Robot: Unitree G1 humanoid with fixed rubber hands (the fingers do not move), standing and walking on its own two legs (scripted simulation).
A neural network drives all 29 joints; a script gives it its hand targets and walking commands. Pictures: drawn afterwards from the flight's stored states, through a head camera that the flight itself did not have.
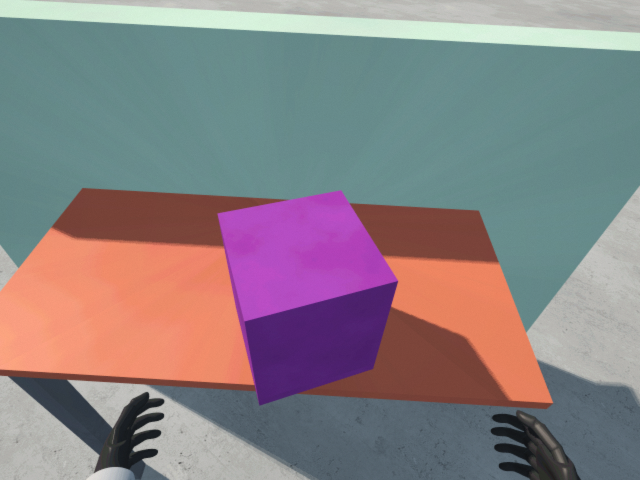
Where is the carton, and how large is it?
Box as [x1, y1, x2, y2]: [217, 190, 397, 405]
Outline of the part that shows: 340,190 217,213 236,309 259,405 371,369 373,366 397,280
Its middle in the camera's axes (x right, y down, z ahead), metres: -0.02 +0.08 +0.54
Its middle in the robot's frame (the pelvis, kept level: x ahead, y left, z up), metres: +0.36 +0.05 +0.04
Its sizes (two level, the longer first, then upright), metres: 0.174 0.174 0.208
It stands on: a table, 0.72 m high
